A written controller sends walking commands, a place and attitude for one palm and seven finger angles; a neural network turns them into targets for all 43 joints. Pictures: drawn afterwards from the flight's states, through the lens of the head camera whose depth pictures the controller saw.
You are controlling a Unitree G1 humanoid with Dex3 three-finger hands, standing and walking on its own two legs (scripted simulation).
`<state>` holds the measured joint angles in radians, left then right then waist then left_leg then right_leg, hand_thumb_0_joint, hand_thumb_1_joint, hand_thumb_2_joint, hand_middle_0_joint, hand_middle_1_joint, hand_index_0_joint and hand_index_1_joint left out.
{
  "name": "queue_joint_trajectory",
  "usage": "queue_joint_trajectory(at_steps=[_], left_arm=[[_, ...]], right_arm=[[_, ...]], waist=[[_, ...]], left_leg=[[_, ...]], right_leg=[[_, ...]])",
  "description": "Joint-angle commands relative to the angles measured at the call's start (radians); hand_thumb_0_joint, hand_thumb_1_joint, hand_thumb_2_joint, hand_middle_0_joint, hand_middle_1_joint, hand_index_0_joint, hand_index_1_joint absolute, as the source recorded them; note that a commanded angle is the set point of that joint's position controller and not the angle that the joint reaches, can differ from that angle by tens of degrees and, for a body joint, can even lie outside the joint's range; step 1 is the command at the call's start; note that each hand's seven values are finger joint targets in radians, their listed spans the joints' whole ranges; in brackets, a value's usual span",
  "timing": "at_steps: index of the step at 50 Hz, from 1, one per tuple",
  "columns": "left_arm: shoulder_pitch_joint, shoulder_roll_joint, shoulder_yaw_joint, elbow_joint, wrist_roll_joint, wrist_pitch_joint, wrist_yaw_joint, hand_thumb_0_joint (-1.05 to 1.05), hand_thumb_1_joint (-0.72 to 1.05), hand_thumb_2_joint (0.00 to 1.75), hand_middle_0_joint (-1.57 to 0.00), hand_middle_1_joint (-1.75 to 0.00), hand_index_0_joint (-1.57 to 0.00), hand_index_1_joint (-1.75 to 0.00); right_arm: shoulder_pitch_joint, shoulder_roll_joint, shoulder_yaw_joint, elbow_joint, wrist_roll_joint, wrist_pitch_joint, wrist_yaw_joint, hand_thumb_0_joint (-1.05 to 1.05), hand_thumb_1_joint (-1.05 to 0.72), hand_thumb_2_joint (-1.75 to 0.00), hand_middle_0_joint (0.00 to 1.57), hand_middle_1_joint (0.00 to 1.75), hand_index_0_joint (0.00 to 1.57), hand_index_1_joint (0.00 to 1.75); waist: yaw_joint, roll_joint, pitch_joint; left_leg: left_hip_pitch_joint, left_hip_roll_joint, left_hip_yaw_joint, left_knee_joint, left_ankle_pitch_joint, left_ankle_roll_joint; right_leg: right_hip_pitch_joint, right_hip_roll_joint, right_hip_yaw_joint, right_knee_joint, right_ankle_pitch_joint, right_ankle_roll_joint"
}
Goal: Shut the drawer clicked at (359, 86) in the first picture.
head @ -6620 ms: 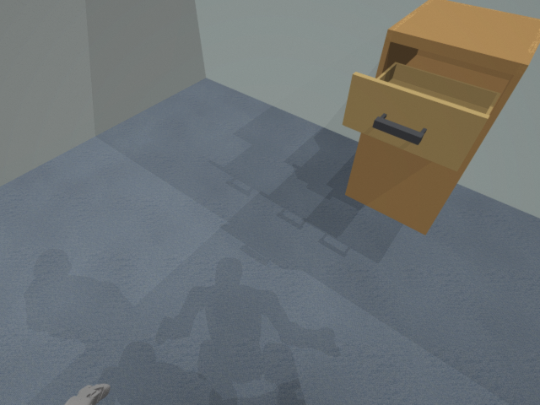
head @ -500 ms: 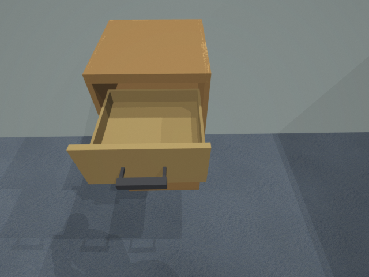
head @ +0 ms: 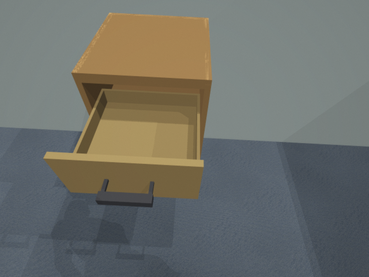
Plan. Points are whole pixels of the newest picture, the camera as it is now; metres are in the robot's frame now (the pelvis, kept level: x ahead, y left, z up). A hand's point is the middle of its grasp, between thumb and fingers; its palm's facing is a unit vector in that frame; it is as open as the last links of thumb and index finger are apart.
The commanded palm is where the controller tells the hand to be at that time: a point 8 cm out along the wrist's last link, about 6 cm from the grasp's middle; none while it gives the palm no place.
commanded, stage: come to a stop and stand still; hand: left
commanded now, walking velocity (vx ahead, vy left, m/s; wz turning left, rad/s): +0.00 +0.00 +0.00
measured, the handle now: (127, 191) +0.33 +0.17 -0.07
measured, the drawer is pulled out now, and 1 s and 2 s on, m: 0.29 0.29 0.27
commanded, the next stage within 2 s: look again from close up in 0.92 s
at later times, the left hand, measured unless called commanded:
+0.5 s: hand out of the picture +0.06 +0.16 -0.16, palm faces +0.04 -0.96 -0.27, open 7.3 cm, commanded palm none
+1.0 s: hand out of the picture -0.01 +0.16 -0.16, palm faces +0.01 -0.98 -0.20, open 7.3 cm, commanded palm none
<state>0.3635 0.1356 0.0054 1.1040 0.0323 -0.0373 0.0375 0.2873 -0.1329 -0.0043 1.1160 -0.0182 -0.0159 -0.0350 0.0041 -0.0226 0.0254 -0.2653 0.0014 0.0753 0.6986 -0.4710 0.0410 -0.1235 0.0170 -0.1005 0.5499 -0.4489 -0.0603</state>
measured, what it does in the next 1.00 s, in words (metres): steps on the spot: right foot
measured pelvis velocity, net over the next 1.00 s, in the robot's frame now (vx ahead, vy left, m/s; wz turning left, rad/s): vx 0.00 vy -0.02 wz -0.01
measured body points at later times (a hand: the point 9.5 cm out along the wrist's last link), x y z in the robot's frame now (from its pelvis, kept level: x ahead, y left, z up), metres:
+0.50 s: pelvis +0.02 -0.04 +0.01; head +0.06 -0.05 +0.45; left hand +0.06 +0.21 -0.14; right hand +0.05 -0.27 -0.16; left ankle -0.02 +0.09 -0.73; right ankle +0.04 -0.14 -0.73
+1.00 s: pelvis +0.00 -0.02 +0.01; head +0.01 -0.02 +0.46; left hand -0.01 +0.21 -0.14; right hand -0.02 -0.23 -0.15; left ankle -0.02 +0.09 -0.73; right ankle +0.04 -0.14 -0.73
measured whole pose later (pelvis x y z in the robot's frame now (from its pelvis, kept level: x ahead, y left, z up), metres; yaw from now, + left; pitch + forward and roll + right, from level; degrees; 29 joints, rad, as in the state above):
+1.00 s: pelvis +0.00 -0.02 +0.01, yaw -1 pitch -1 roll +1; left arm 0.32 0.16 0.00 1.06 0.02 0.01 0.03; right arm 0.33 -0.13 0.01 1.09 -0.01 -0.01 -0.01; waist 0.01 -0.01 0.04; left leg -0.14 0.01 0.11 0.43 -0.27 0.01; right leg -0.27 -0.04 -0.02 0.48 -0.19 0.00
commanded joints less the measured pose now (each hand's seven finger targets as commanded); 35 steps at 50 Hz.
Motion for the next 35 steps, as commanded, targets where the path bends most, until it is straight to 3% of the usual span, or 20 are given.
queue_joint_trajectory(at_steps=[1,2,3,4,6,7,9,10,11,12,13,14,15,18,22,25,27,29,31,35], left_arm=[[0.059,0.139,0.019,-0.012,-0.013,0.014,0.008,0.00,0.90,0.90,-0.20,-0.30,-0.20,-0.30],[0.012,0.115,0.015,-0.043,-0.027,0.008,0.004,0.00,0.90,0.90,-0.20,-0.30,-0.20,-0.30],[-0.018,0.075,-0.001,-0.066,-0.038,-0.002,0.006,0.00,0.90,0.90,-0.20,-0.30,-0.20,-0.30],[-0.038,0.096,0.007,-0.082,-0.029,0.006,0.016,0.00,0.90,0.90,-0.20,-0.30,-0.20,-0.30],[-0.045,0.072,0.005,-0.065,-0.025,0.033,0.014,0.00,0.90,0.90,-0.20,-0.30,-0.20,-0.30],[-0.014,0.057,0.003,-0.059,-0.027,0.036,0.008,0.00,0.90,0.90,-0.20,-0.30,-0.20,-0.30],[0.075,0.053,0.006,-0.024,-0.019,0.029,0.002,0.00,0.90,0.90,-0.20,-0.30,-0.20,-0.30],[0.099,0.074,0.009,-0.014,-0.012,0.022,0.004,0.00,0.90,0.90,-0.20,-0.30,-0.20,-0.30],[0.076,0.113,0.013,-0.021,-0.014,0.016,0.006,0.00,0.90,0.90,-0.20,-0.30,-0.20,-0.30],[0.035,0.150,0.016,-0.039,-0.013,0.015,0.005,0.00,0.90,0.90,-0.20,-0.30,-0.20,-0.30],[-0.001,0.175,0.016,-0.061,-0.015,0.023,0.001,0.00,0.90,0.90,-0.20,-0.30,-0.20,-0.30],[-0.037,0.175,0.018,-0.078,-0.016,0.029,0.000,0.00,0.90,0.90,-0.20,-0.30,-0.20,-0.30],[-0.046,0.185,0.025,-0.082,-0.016,0.028,0.004,0.00,0.90,0.90,-0.20,-0.30,-0.20,-0.30],[-0.028,0.199,0.035,-0.088,-0.016,0.028,0.013,0.00,0.90,0.90,-0.20,-0.30,-0.20,-0.30],[-0.024,0.218,0.050,-0.103,-0.013,0.033,0.024,0.00,0.90,0.90,-0.20,-0.30,-0.20,-0.30],[-0.068,0.210,0.050,-0.125,-0.014,0.042,0.024,0.00,0.90,0.90,-0.20,-0.30,-0.20,-0.30],[-0.107,0.184,0.040,-0.143,-0.015,0.046,0.018,0.00,0.90,0.90,-0.20,-0.30,-0.20,-0.30],[-0.112,0.151,0.030,-0.147,-0.017,0.050,0.012,0.00,0.90,0.90,-0.20,-0.30,-0.20,-0.30],[-0.089,0.146,0.026,-0.134,-0.013,0.051,0.009,0.00,0.90,0.90,-0.20,-0.30,-0.20,-0.30],[-0.082,0.153,0.024,-0.127,-0.011,0.051,0.002,0.00,0.90,0.90,-0.20,-0.30,-0.20,-0.30]], right_arm=[[0.113,-0.064,-0.015,-0.009,0.000,-0.029,-0.009,0.00,-0.90,-0.90,0.20,0.30,0.20,0.30],[0.222,-0.121,-0.024,0.028,-0.009,-0.037,-0.020,0.00,-0.90,-0.90,0.20,0.30,0.20,0.30],[0.288,-0.169,-0.026,0.051,-0.009,-0.035,-0.028,0.00,-0.90,-0.90,0.20,0.30,0.20,0.30],[0.238,-0.152,-0.012,0.034,0.000,-0.024,-0.021,0.00,-0.90,-0.90,0.20,0.30,0.20,0.30],[0.060,-0.111,0.001,-0.007,0.000,-0.018,-0.022,0.00,-0.90,-0.90,0.20,0.30,0.20,0.30],[0.001,-0.116,0.002,-0.029,-0.001,-0.012,-0.019,0.00,-0.90,-0.90,0.20,0.30,0.20,0.30],[-0.040,-0.133,-0.002,-0.051,0.008,-0.004,-0.015,0.00,-0.90,-0.90,0.20,0.30,0.20,0.30],[-0.023,-0.134,-0.010,-0.060,0.018,-0.002,-0.012,0.00,-0.90,-0.90,0.20,0.30,0.20,0.30],[0.008,-0.119,-0.014,-0.067,0.024,0.004,-0.009,0.00,-0.90,-0.90,0.20,0.30,0.20,0.30],[0.040,-0.100,-0.015,-0.062,0.025,0.009,-0.003,0.00,-0.90,-0.90,0.20,0.30,0.20,0.30],[0.063,-0.086,-0.017,-0.059,0.025,0.012,0.004,0.00,-0.90,-0.90,0.20,0.30,0.20,0.30],[0.046,-0.080,-0.019,-0.055,0.020,0.023,0.003,0.00,-0.90,-0.90,0.20,0.30,0.20,0.30],[0.044,-0.082,-0.017,-0.055,0.016,0.027,0.002,0.00,-0.90,-0.90,0.20,0.30,0.20,0.30],[0.052,-0.093,-0.021,-0.067,0.016,0.029,0.002,0.00,-0.90,-0.90,0.20,0.30,0.20,0.30],[0.029,-0.100,-0.023,-0.087,0.017,0.031,0.001,0.00,-0.90,-0.90,0.20,0.30,0.20,0.30],[0.035,-0.098,-0.023,-0.086,0.015,0.029,0.003,0.00,-0.90,-0.90,0.20,0.30,0.20,0.30],[0.045,-0.114,-0.027,-0.082,0.012,0.023,0.006,0.00,-0.90,-0.90,0.20,0.30,0.20,0.30],[0.012,-0.123,-0.024,-0.093,0.009,0.019,0.007,0.00,-0.90,-0.90,0.20,0.30,0.20,0.30],[-0.009,-0.130,-0.022,-0.102,0.009,0.017,0.010,0.00,-0.90,-0.90,0.20,0.30,0.20,0.30],[0.016,-0.121,-0.017,-0.101,0.009,0.018,0.015,0.00,-0.90,-0.90,0.20,0.30,0.20,0.30]], waist=[[-0.073,-0.028,0.005],[-0.112,0.132,-0.056],[-0.111,0.336,-0.069],[-0.080,0.253,-0.043],[-0.015,0.237,0.116],[0.015,0.204,0.139],[0.053,0.079,0.096],[0.042,-0.004,0.062],[0.013,-0.071,0.046],[-0.008,-0.106,0.029],[-0.024,-0.052,0.014],[-0.023,-0.005,0.060],[-0.018,-0.069,0.052],[0.002,-0.132,-0.029],[0.022,-0.147,-0.091],[0.007,-0.092,-0.089],[-0.004,0.028,-0.086],[0.009,0.122,-0.037],[0.020,0.075,0.006],[0.009,0.012,0.066]], left_leg=[[0.085,0.000,0.031,-0.267,0.256,0.021],[0.302,0.129,-0.140,-0.295,0.678,0.081],[0.423,0.327,-0.349,-0.303,1.247,0.198],[0.344,0.371,-0.309,-0.298,1.273,0.236],[0.132,0.306,-0.198,-0.328,1.071,0.178],[0.077,0.267,-0.152,-0.322,0.967,0.145],[0.076,0.182,-0.098,-0.233,0.795,0.075],[0.077,0.130,-0.075,-0.191,0.649,0.024],[0.044,0.084,-0.064,-0.205,0.429,-0.019],[0.040,0.043,-0.044,-0.219,0.241,-0.038],[0.069,0.023,-0.041,-0.239,0.162,-0.039],[0.082,0.025,-0.037,-0.230,0.210,-0.038],[0.083,0.040,-0.030,-0.205,0.265,-0.042],[0.061,0.039,-0.017,-0.191,0.286,-0.051],[0.006,0.035,-0.007,-0.192,0.193,-0.060],[0.089,0.052,-0.003,-0.271,0.292,-0.056],[0.177,0.097,-0.035,-0.288,0.492,-0.034],[0.134,0.145,-0.078,-0.322,0.551,-0.001],[0.076,0.136,-0.082,-0.330,0.449,0.001],[0.039,0.102,-0.075,-0.358,0.209,-0.011]], right_leg=[[0.027,-0.186,0.126,0.140,1.139,-0.079],[-0.152,-0.084,0.057,0.347,0.904,-0.005],[-0.359,-0.004,0.026,0.516,0.041,0.042],[-0.340,-0.031,0.105,0.546,-0.173,0.028],[-0.272,-0.098,0.124,0.367,-0.160,0.044],[-0.214,-0.109,0.108,0.227,-0.125,0.047],[-0.091,-0.076,0.045,-0.054,0.210,0.065],[-0.058,-0.087,0.087,-0.132,0.438,0.063],[-0.045,-0.158,0.197,-0.122,0.632,0.025],[-0.062,-0.238,0.247,-0.119,0.691,-0.015],[-0.116,-0.262,0.243,-0.131,0.590,-0.030],[-0.168,-0.235,0.251,-0.130,0.537,-0.035],[-0.151,-0.229,0.248,-0.119,0.576,-0.031],[-0.029,-0.256,0.249,-0.096,0.793,-0.042],[0.078,-0.299,0.277,-0.059,0.943,-0.083],[-0.005,-0.262,0.234,-0.043,0.823,-0.061],[-0.098,-0.179,0.167,-0.014,0.622,-0.009],[-0.116,-0.120,0.131,-0.024,0.400,0.028],[-0.108,-0.116,0.139,-0.059,0.327,0.034],[-0.153,-0.128,0.176,-0.154,0.175,0.029]])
